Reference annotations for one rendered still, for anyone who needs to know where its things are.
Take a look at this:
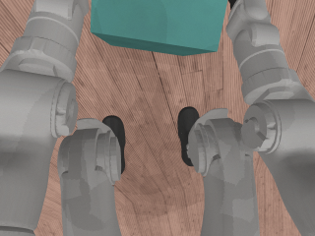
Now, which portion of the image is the robot left upper arm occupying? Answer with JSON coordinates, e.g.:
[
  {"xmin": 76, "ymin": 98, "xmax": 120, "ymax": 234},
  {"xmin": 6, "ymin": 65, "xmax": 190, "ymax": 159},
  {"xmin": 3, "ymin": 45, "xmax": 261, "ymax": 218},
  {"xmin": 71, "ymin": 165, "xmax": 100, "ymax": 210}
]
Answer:
[{"xmin": 0, "ymin": 69, "xmax": 79, "ymax": 236}]

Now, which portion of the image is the robot right forearm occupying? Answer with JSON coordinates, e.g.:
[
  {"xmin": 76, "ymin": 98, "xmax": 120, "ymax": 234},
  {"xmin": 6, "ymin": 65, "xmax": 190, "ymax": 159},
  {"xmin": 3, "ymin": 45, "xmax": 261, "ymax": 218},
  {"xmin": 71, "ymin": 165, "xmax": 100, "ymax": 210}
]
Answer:
[{"xmin": 225, "ymin": 0, "xmax": 315, "ymax": 105}]

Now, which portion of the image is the carton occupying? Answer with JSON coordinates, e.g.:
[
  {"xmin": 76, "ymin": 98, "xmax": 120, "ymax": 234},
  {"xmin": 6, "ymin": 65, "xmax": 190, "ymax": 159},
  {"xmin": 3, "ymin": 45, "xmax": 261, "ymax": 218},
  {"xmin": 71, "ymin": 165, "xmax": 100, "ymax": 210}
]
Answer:
[{"xmin": 90, "ymin": 0, "xmax": 228, "ymax": 56}]

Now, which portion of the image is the robot left forearm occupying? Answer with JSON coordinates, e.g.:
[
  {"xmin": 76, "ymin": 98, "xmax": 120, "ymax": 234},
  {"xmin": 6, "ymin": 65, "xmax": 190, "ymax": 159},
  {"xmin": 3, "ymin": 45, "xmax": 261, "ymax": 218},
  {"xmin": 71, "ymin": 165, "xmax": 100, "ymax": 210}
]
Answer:
[{"xmin": 0, "ymin": 0, "xmax": 90, "ymax": 83}]

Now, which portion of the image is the robot right upper arm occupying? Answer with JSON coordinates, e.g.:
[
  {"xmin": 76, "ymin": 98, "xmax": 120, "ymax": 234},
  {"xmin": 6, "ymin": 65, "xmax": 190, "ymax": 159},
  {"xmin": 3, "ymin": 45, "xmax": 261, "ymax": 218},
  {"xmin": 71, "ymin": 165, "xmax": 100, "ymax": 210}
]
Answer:
[{"xmin": 240, "ymin": 98, "xmax": 315, "ymax": 236}]

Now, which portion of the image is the right robot shin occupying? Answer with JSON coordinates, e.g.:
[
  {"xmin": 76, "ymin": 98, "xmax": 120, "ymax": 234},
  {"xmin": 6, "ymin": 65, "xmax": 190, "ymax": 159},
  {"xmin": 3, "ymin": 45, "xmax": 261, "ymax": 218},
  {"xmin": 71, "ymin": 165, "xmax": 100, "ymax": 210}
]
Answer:
[{"xmin": 186, "ymin": 108, "xmax": 254, "ymax": 165}]

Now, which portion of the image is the robot shin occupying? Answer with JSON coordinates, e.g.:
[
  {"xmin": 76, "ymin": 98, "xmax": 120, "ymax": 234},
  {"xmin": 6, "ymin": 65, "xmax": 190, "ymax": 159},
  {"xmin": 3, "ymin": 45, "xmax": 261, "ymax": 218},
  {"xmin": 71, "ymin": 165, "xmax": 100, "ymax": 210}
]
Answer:
[
  {"xmin": 186, "ymin": 108, "xmax": 254, "ymax": 165},
  {"xmin": 57, "ymin": 118, "xmax": 116, "ymax": 179}
]

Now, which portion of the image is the left robot shin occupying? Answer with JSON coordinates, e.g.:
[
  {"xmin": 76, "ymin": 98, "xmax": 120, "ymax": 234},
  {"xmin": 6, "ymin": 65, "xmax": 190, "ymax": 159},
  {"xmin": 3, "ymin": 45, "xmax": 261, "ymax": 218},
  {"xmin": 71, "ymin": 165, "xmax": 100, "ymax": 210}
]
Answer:
[{"xmin": 57, "ymin": 118, "xmax": 116, "ymax": 179}]

